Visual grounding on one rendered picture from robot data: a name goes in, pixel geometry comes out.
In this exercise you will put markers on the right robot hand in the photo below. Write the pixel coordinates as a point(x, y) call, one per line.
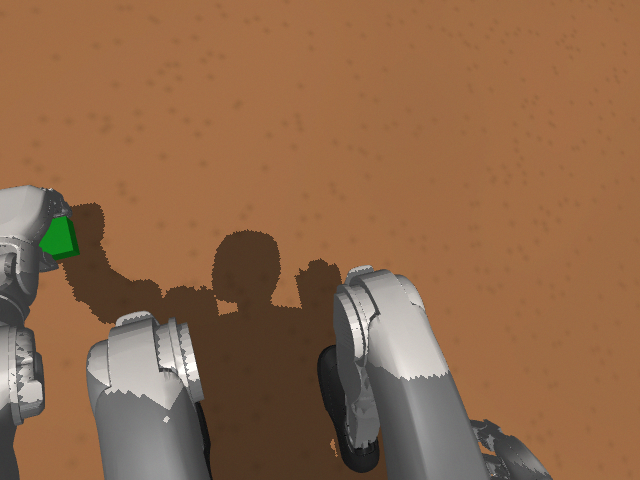
point(513, 460)

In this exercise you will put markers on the left robot arm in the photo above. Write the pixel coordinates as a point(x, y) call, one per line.
point(22, 387)

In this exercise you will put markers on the left robot hand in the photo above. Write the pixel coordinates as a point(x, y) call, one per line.
point(26, 213)

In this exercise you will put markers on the right robot foot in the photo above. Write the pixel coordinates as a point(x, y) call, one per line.
point(359, 460)

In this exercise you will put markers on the left robot foot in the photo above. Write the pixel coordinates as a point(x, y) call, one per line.
point(205, 435)

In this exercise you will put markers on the small box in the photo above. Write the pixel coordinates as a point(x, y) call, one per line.
point(60, 240)

